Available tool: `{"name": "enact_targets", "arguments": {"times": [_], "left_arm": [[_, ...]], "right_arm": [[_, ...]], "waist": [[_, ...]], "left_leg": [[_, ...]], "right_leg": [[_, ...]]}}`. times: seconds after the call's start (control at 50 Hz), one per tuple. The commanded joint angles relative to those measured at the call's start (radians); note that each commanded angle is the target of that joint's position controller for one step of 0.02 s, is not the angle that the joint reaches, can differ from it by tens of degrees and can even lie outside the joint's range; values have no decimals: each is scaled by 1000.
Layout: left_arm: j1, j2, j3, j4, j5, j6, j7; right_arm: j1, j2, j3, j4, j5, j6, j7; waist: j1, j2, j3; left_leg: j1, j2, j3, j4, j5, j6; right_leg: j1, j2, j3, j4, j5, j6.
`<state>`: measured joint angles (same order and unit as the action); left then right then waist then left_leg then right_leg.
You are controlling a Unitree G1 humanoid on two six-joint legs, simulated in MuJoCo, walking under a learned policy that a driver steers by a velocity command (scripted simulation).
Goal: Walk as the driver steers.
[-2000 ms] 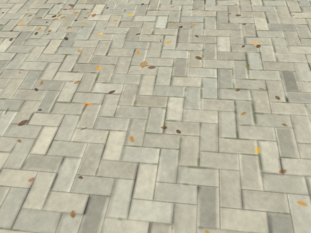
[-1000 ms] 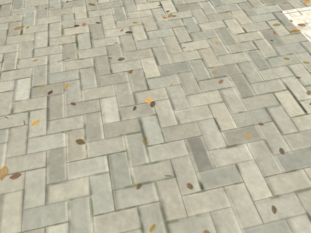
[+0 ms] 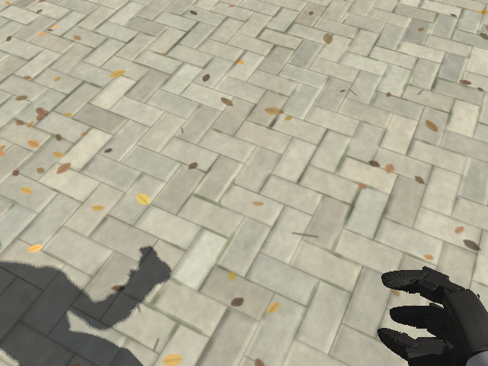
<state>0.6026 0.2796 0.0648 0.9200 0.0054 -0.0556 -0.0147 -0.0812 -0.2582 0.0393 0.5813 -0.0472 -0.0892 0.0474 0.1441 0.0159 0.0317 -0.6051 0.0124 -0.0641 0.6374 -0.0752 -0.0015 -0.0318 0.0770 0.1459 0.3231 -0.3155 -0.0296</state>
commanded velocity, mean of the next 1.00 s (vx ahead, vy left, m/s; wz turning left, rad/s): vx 0.36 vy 0.00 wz -0.60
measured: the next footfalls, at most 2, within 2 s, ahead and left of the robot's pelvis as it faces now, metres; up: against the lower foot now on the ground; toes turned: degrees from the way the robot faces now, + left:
left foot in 0.06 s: +0.24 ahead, +0.11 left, +0.00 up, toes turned -4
right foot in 0.48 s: +0.26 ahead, -0.14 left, +0.00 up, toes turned -30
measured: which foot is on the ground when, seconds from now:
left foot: up 0.00-0.04, down 0.06-0.48, up 0.50-0.88, down 0.90-1.00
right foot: down 0.00-0.06, up 0.08-0.46, down 0.48-0.90, up 0.92-1.00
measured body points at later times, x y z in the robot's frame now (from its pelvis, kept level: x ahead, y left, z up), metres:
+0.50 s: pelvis +0.19 -0.01 -0.02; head +0.22 -0.04 +0.43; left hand +0.49 +0.15 -0.09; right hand +0.15 -0.31 -0.14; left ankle +0.20 +0.12 -0.73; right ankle +0.23 -0.12 -0.74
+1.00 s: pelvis +0.30 -0.04 +0.00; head +0.32 -0.02 +0.45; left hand +0.61 +0.03 -0.08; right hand +0.16 -0.28 -0.11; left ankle +0.34 +0.03 -0.74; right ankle +0.23 -0.15 -0.69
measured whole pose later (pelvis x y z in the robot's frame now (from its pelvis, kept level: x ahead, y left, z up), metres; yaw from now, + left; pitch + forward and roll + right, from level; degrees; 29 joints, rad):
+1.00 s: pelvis +0.30 -0.04 +0.00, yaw -35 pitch +2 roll -1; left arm 0.13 0.27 0.03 0.61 0.05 -0.02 -0.03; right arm 0.42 -0.26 -0.04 0.77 -0.02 -0.02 0.04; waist -0.07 -0.04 -0.07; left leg -0.27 -0.04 -0.01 0.51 -0.30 0.07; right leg -0.48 0.04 0.02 0.89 -0.29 -0.01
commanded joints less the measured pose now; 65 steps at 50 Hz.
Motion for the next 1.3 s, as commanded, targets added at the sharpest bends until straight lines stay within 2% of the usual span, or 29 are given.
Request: {"name": "enact_targets", "arguments": {"times": [0.02,0.04,0.06,0.08,0.1,0.14,0.18,0.2,0.24,0.34,0.46,0.48,0.5,0.52,0.54,0.58,0.62,0.66,0.82,0.88,0.9,0.92,0.94,0.98,1.0,1.08,1.22,1.26,1.3], "left_arm": [[-135,197,50,-107,-25,-16,2],[-132,192,52,-112,-33,-16,2],[-141,142,43,-140,-44,-19,4],[-33,36,22,-160,-54,-9,24],[55,104,28,-172,-55,21,49],[-88,126,43,-168,-2,52,37],[-139,101,44,-178,17,83,9],[-117,71,42,-194,13,95,2],[-171,54,37,-217,17,111,-2],[-344,24,15,-300,15,125,-39],[-398,89,33,-343,20,118,-38],[-296,121,47,-310,33,102,-22],[-286,262,74,-321,31,92,1],[-264,344,102,-355,3,95,1],[-259,302,98,-354,-7,101,3],[-389,224,72,-359,5,117,15],[-447,175,58,-379,6,120,8],[-435,190,61,-376,12,107,-9],[-422,166,36,-343,18,51,-24],[-505,151,22,-357,20,43,-12],[-574,104,6,-380,34,41,-5],[-621,31,-21,-423,29,32,-4],[-602,36,-28,-470,31,17,-10],[-565,118,-8,-427,48,2,-16],[-557,125,-5,-410,53,3,-17],[-605,65,-26,-406,39,20,-26],[-793,56,-39,-455,17,-1,-22],[-704,70,-33,-439,7,-14,-11],[-368,175,11,-346,30,-30,28]], "right_arm": [[174,-127,-45,11,0,-3,-31],[245,-151,-55,26,-8,-11,-46],[360,-196,-69,37,-23,-17,-63],[454,-237,-79,30,-37,-9,-66],[420,-225,-94,23,10,9,-56],[293,-65,-58,9,24,17,-59],[272,-63,-59,30,24,20,-73],[273,-80,-67,38,24,13,-74],[260,-73,-75,42,35,12,-73],[234,-99,-93,69,27,25,-78],[303,-166,-133,77,52,66,-54],[352,-169,-137,86,47,79,-48],[412,-111,-124,52,27,93,-39],[377,-114,-115,-7,12,117,-48],[323,-144,-117,-1,5,125,-56],[275,-134,-116,4,24,115,-69],[315,-157,-122,27,-4,119,-60],[321,-148,-121,37,-5,122,-45],[328,-98,-95,70,32,84,-14],[480,-104,-95,124,39,75,-15],[606,-122,-97,168,33,63,-17],[623,-186,-108,161,23,52,-15],[513,-236,-127,123,20,58,-14],[444,-219,-138,97,32,49,-13],[464,-207,-137,107,39,42,-15],[551,-166,-136,161,46,29,-31],[602,-183,-166,193,35,40,-33],[534,-198,-174,183,37,38,-33],[442,-199,-176,161,55,15,-22]], "waist": [[-182,-72,-66],[-216,-65,-109],[-258,-19,-204],[-215,172,-374],[-189,191,-508],[-159,104,-245],[-130,104,-130],[-103,168,-132],[-96,146,-133],[-97,141,-100],[-110,94,-95],[-67,-15,-141],[-108,-295,-130],[-70,-322,-234],[-48,-175,-226],[-115,-123,-83],[-141,-135,-115],[-144,-115,-131],[-141,-150,-80],[-231,-31,-39],[-287,95,-6],[-279,252,68],[-202,215,130],[-164,49,77],[-172,37,30],[-211,89,2],[-288,140,28],[-222,153,4],[-40,35,-163]], "left_leg": [[480,-80,57,-145,164,8],[590,-34,31,-181,221,23],[765,143,-95,-151,372,56],[939,497,-332,-42,864,117],[930,570,-437,-67,816,207],[689,382,-214,-153,675,159],[523,304,-75,-245,617,143],[502,337,-52,-242,692,176],[476,349,8,-272,608,197],[377,296,219,-284,365,128],[400,333,300,-30,237,46],[328,290,321,182,147,7],[97,171,352,463,-516,-56],[-89,25,144,628,-695,-96],[-114,60,51,652,-616,-93],[-77,78,18,540,-428,-75],[37,63,28,454,-344,-63],[71,35,38,380,-348,-55],[280,20,134,36,-252,11],[485,-15,167,-104,-237,68],[556,43,32,-211,-395,101],[544,257,-411,-420,-719,174],[491,349,-768,-590,-867,254],[493,293,-625,-525,-687,241],[500,232,-513,-502,-574,215],[497,121,-370,-493,-362,211],[529,107,-413,-417,-271,237],[426,107,-416,-371,-122,212],[193,2,-295,-23,110,146]], "right_leg": [[-244,-96,135,115,750,-46],[-272,-52,126,275,711,-16],[-381,-16,97,510,404,8],[-501,48,-13,839,-352,13],[-534,12,-60,1015,-346,12],[-592,-58,-92,969,-183,32],[-551,-95,-108,933,-131,49],[-547,-88,-116,951,-120,61],[-568,-107,-123,923,-83,68],[-429,-132,-185,562,157,33],[-241,-67,-265,277,91,-40],[-94,-61,-191,193,159,-72],[6,-316,179,125,605,-143],[90,-448,480,65,694,-327],[89,-416,417,34,535,-324],[-79,-292,273,5,352,-248],[-178,-209,250,-65,-76,-216],[-204,-201,294,-108,-280,-221],[-337,-218,194,-128,-310,-169],[-491,-213,100,5,-369,-122],[-599,-148,-11,239,-334,-84],[-782,-33,-175,560,-192,-17],[-914,-36,-109,617,-98,3],[-845,-98,-67,648,64,39],[-777,-96,-82,618,78,54],[-668,-75,-120,523,159,88],[-560,-32,-137,241,93,97],[-329,-22,-128,159,94,73],[196,-91,-78,135,95,16]]}}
